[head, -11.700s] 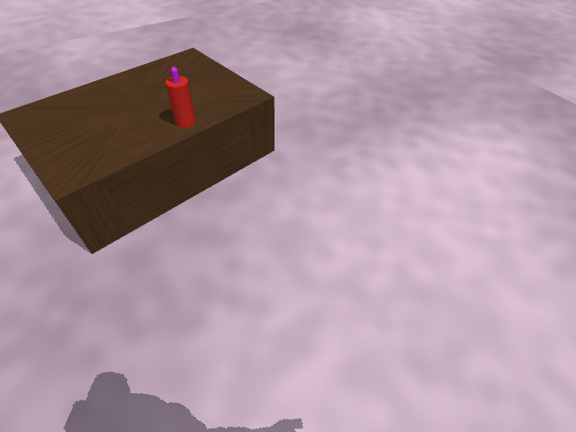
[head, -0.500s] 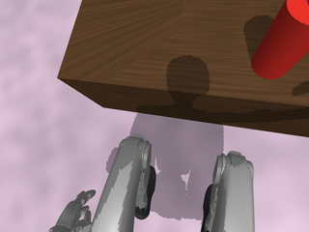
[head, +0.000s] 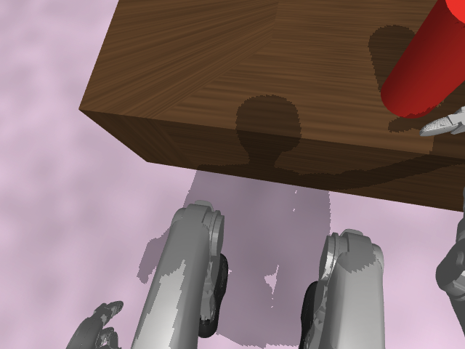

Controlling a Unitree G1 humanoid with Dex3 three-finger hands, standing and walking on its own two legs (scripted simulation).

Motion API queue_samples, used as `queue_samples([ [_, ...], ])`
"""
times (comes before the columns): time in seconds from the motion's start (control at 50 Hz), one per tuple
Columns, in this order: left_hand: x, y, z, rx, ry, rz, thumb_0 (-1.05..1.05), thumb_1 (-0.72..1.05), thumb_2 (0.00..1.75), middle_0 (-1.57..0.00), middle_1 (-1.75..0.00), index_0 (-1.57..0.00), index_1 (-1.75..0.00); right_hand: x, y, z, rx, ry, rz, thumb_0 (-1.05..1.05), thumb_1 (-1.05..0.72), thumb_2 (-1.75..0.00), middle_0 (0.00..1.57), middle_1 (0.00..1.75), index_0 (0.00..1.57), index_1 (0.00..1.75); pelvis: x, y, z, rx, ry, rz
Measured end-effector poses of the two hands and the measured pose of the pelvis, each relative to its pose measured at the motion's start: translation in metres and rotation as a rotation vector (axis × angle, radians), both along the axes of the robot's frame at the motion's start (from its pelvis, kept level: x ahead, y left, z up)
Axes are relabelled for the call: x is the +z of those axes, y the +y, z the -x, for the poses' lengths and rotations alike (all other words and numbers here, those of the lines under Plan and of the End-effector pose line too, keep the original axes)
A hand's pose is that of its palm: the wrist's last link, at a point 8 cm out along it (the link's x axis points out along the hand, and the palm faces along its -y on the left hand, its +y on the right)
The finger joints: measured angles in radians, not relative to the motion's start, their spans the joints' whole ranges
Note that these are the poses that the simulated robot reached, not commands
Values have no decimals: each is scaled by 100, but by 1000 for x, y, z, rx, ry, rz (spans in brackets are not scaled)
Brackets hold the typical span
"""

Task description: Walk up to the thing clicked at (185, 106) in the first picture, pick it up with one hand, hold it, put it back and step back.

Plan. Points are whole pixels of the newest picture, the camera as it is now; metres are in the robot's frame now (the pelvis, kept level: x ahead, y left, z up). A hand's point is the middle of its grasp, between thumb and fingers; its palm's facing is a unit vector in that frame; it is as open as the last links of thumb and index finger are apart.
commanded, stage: close in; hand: right
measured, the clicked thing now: (453, 41) +0.56 -0.21 +0.06
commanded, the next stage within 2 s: rest palm in 0.12 s
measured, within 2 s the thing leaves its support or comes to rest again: leaves its support in 1.52 s
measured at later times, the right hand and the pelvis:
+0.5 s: hand (444, 82) +0.53 -0.22 +0.02, palm faces +0.11 +0.99 +0.00, open 16.9 cm; pelvis +0.01 +0.00 +0.00, yaw -1 degrees
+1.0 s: hand (442, 72) +0.55 -0.22 +0.02, palm faces +0.12 +0.99 -0.02, open 11.8 cm; pelvis +0.01 +0.00 +0.00, yaw -1 degrees
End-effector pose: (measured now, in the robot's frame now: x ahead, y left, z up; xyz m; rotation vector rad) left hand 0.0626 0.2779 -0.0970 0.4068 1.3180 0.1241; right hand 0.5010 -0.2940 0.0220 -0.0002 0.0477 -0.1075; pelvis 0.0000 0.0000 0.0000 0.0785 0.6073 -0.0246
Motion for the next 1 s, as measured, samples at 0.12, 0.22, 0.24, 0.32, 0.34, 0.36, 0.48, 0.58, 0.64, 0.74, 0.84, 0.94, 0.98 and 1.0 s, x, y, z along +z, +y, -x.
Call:
queue_samples([
  [0.12, 3, 6, -15, -16, -3, -7, 0, 91, 90, -20, -30, -21, -30, -2, 6, 1, -12, -6, -6, -2, 48, -1, 8, 3, 6, 3, 5, 2, -5, -3, 12, 8],
  [0.22, 1, 7, -27, -31, -6, -9, 0, 91, 90, -20, -30, -21, -30, -5, 9, 0, -11, -15, 0, -2, 46, -1, 8, 3, 6, 3, 5, 2, -7, -8, 16, 10],
  [0.24, 0, 7, -29, -33, -8, -8, 0, 91, 90, -20, -30, -21, -30, -5, 10, 0, -10, -16, 2, -2, 46, -1, 8, 3, 6, 3, 5, 2, -8, -9, 16, 11],
  [0.32, -3, 5, -35, -37, -13, -1, 0, 90, 91, -21, -30, -20, -31, -5, 14, -1, -6, -15, 2, -2, 44, -2, 8, 3, 5, 3, 4, 2, -8, -12, 13, 13],
  [0.34, -4, 4, -36, -38, -15, 1, 0, 89, 91, -21, -30, -20, -31, -5, 15, -1, -4, -13, 1, -2, 44, -2, 8, 3, 5, 3, 4, 1, -8, -12, 11, 14],
  [0.36, -4, 3, -37, -38, -17, 4, 0, 89, 92, -21, -30, -19, -31, -5, 16, -2, -2, -12, 2, -2, 43, -3, 8, 3, 5, 3, 4, 1, -8, -12, 11, 13],
  [0.48, -8, -1, -37, -32, -19, 19, 0, 87, 93, -21, -30, -19, -33, -5, 20, -4, 2, -14, 2, -2, 42, -3, 10, 4, 7, 4, 2, 0, -6, -14, 11, 13],
  [0.58, -10, -4, -30, -29, -4, 25, 0, 88, 93, -21, -31, -19, -32, -7, 22, -5, 1, -13, 2, -1, 41, -6, 22, 12, 20, 12, 1, 0, -5, -14, 8, 13],
  [0.64, -10, -5, -25, -25, 9, 24, 0, 89, 92, -21, -31, -19, -32, -7, 23, -8, 1, -16, 6, -1, 39, -9, 34, 19, 32, 19, 0, 0, -4, -14, 8, 12],
  [0.74, -8, -5, -17, -16, 31, 16, 0, 89, 91, -20, -30, -20, -31, -6, 24, -12, 0, -20, 6, -1, 36, -14, 56, 33, 54, 33, -1, -1, -3, -15, 7, 9],
  [0.84, -5, -4, -8, -2, 51, 9, 0, 90, 91, -20, -30, -20, -31, -4, 22, -17, -21, -14, 10, -1, 31, -23, 73, 47, 74, 47, 0, -2, -3, -15, 10, 7],
  [0.94, -2, -5, -2, 8, 71, 9, 0, 90, 91, -20, -30, -20, -31, -3, 22, -19, -15, -8, 24, -1, 36, -35, 75, 56, 78, 57, 3, -3, -4, -18, 15, 4],
  [0.98, 0, -6, -1, 13, 75, 11, 0, 90, 91, -20, -30, -20, -30, -3, 23, -19, -14, -6, 23, -1, 39, -42, 75, 60, 78, 61, 4, -4, -5, -18, 16, 3],
  [1.0, 1, -6, -1, 16, 75, 12, 0, 90, 90, -20, -30, -20, -30, -3, 23, -18, -15, -6, 22, -1, 40, -46, 75, 62, 77, 63, 5, -4, -5, -18, 16, 2],
])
